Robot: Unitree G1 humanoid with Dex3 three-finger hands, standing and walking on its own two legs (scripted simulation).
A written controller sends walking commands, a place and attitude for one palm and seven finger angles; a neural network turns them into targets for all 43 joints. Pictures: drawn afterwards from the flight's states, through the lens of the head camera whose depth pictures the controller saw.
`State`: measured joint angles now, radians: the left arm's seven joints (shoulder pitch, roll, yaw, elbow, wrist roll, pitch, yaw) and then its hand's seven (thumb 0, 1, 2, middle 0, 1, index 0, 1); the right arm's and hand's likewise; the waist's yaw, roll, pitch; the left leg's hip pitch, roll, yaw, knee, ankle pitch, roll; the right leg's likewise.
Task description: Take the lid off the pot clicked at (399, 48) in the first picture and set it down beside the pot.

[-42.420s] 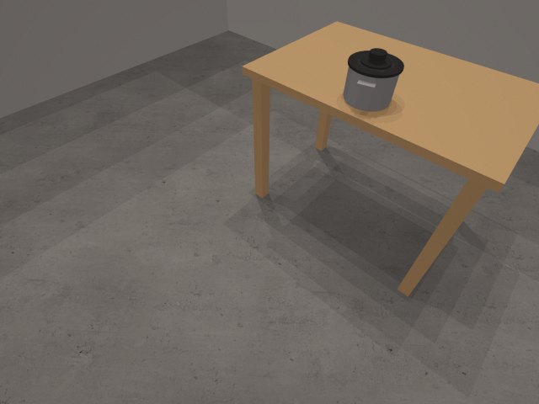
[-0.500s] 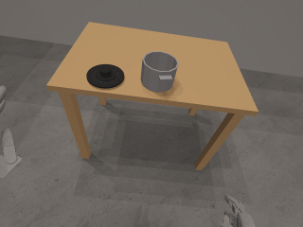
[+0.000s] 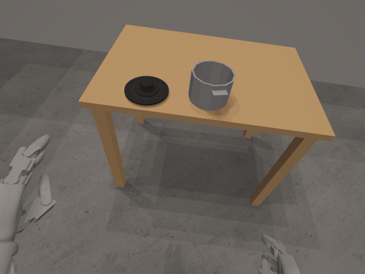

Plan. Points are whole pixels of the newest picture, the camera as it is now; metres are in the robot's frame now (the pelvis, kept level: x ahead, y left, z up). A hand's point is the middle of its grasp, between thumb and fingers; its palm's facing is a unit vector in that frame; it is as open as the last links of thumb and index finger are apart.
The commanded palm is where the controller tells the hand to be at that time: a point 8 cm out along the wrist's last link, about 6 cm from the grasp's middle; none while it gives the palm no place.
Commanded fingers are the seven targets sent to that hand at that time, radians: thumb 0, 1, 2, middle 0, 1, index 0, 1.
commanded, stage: stop stepping back and stand still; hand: left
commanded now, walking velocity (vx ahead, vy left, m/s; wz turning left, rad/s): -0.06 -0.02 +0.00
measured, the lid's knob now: (146, 84) +0.73 +0.18 -0.04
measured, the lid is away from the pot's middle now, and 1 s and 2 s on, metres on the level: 0.24 0.24 0.24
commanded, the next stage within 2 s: let the arm hang, fingers relaxed in 0.04 s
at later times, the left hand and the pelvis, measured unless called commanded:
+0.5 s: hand out of the picture +0.00 +0.15 -0.18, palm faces +0.04 -0.98 -0.21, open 7.2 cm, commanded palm none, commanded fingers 0.00 0.90 0.90 -0.20 -0.30 -0.20 -0.30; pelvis +0.01 -0.04 +0.00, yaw +2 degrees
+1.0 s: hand out of the picture +0.03 +0.12 -0.18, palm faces +0.07 -0.98 -0.16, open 7.3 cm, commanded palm none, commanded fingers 0.00 0.90 0.90 -0.20 -0.30 -0.20 -0.30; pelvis +0.03 -0.04 +0.00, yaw +2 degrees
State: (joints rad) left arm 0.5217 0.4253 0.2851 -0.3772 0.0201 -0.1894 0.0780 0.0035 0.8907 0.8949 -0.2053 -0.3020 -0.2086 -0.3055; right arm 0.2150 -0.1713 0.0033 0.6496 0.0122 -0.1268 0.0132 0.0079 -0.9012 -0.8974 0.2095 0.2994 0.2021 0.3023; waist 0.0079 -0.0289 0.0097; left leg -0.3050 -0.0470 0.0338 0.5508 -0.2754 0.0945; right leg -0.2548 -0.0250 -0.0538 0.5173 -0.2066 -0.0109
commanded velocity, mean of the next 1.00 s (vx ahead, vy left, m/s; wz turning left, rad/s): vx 0.00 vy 0.00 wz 0.00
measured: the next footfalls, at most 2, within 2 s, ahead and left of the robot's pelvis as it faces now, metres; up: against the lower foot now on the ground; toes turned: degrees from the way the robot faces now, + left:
none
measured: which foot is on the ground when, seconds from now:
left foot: down 0.00-1.00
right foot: down 0.00-1.00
